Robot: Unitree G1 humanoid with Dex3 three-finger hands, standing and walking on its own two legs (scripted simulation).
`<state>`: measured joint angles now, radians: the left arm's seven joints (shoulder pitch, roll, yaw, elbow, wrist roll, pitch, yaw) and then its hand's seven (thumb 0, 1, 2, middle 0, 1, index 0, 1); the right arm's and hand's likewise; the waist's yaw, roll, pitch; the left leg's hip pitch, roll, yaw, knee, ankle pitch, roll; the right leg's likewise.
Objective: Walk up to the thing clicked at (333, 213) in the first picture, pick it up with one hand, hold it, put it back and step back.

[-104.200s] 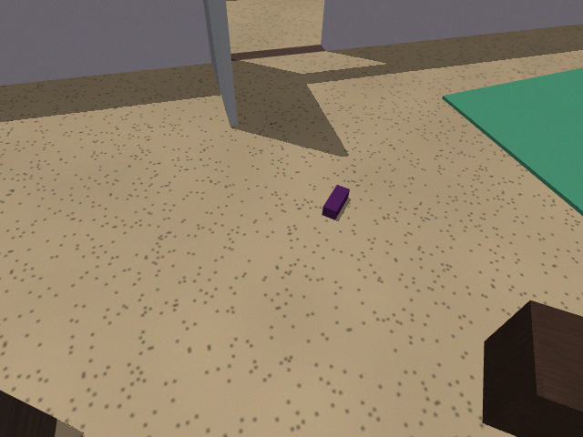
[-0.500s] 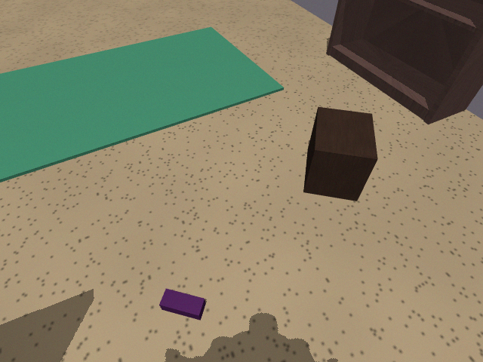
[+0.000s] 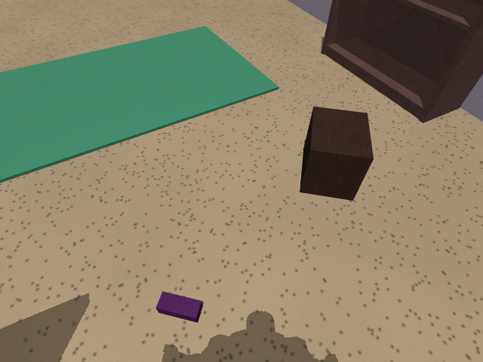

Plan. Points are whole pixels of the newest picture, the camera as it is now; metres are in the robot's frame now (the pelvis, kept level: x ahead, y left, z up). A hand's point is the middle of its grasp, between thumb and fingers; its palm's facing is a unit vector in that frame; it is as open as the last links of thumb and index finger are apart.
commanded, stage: stand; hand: left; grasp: from above
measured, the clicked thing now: (180, 306) +0.44 +0.25 -0.75
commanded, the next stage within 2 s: step back in 0.66 s
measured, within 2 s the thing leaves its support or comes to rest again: neither
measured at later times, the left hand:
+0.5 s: hand out of the picture +0.09 +0.24 -0.15, palm faces +0.00 -0.94 -0.34, open 7.4 cm
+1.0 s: hand out of the picture +0.09 +0.29 -0.18, palm faces -0.06 -0.92 -0.39, open 7.4 cm
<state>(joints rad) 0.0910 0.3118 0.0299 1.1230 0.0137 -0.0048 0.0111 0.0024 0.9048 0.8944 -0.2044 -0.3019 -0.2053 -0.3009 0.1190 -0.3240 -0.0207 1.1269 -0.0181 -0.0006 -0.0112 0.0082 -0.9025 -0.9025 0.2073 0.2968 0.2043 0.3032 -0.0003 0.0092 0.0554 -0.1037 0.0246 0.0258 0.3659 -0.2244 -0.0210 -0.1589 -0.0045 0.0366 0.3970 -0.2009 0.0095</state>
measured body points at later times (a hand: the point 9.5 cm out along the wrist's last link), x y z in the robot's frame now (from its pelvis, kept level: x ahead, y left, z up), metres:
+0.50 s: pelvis +0.00 +0.00 +0.00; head +0.01 -0.01 +0.45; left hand +0.09 +0.29 -0.13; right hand +0.07 -0.30 -0.14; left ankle -0.02 +0.13 -0.74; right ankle +0.01 -0.13 -0.74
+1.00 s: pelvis -0.06 +0.03 -0.03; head +0.00 +0.04 +0.42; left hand +0.09 +0.34 -0.15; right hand +0.02 -0.31 -0.14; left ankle -0.05 +0.13 -0.75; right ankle +0.00 -0.12 -0.74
